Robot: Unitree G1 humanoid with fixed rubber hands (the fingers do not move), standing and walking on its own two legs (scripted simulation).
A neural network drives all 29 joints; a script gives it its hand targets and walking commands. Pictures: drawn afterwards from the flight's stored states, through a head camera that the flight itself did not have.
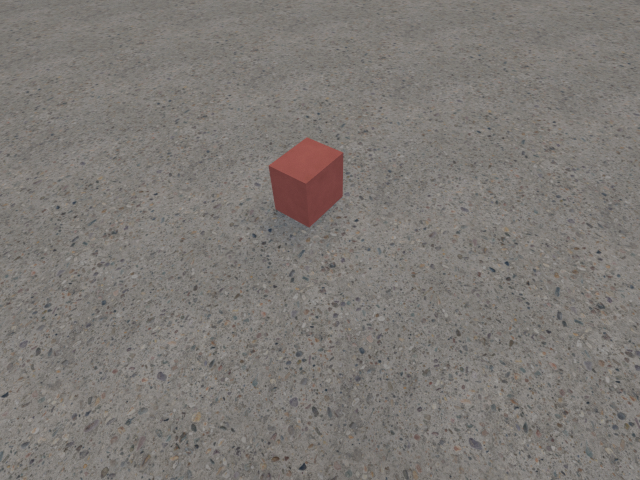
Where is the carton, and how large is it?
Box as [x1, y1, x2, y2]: [269, 138, 342, 226]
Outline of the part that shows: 305,138 269,165 269,171 275,208 303,224 309,226 342,196 342,152 309,138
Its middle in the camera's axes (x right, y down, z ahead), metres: -0.06 -0.25 +1.75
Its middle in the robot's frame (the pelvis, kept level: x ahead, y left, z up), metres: +1.43 +0.08 -0.65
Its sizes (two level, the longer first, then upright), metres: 0.257 0.203 0.253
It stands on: the floor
